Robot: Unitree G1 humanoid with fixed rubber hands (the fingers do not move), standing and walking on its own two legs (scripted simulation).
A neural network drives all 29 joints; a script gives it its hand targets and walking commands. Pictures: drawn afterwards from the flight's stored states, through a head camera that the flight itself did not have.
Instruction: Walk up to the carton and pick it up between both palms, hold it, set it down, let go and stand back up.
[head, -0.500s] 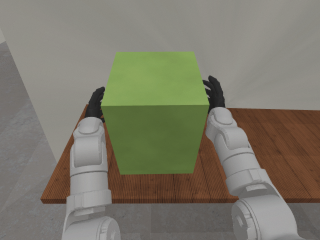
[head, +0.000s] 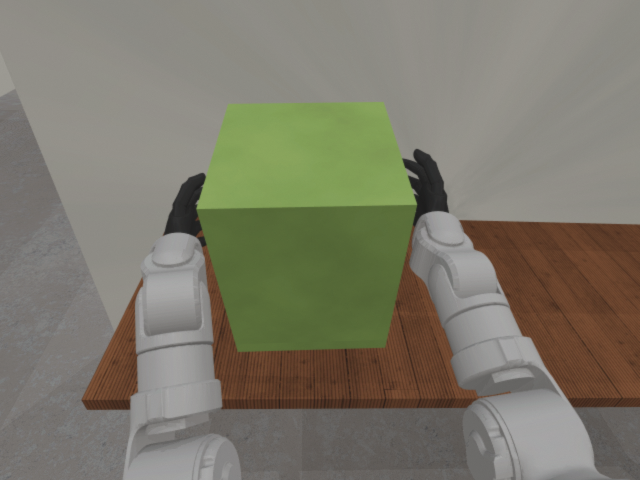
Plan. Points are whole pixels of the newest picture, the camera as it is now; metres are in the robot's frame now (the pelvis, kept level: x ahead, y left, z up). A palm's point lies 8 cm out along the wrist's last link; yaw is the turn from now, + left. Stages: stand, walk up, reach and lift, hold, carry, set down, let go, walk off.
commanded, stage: hold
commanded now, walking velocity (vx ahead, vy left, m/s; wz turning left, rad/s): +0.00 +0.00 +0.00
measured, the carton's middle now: (309, 229) +0.41 +0.01 +0.18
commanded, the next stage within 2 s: none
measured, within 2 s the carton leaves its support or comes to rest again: neither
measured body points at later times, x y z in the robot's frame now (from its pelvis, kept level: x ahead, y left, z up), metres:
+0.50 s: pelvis +0.00 +0.00 +0.00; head -0.06 +0.03 +0.44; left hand +0.37 +0.16 +0.21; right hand +0.38 -0.13 +0.23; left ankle +0.03 +0.17 -0.74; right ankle +0.03 -0.12 -0.74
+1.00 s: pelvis +0.00 +0.00 +0.00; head -0.06 +0.03 +0.44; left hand +0.37 +0.16 +0.21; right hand +0.38 -0.13 +0.23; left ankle +0.03 +0.17 -0.74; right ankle +0.03 -0.12 -0.74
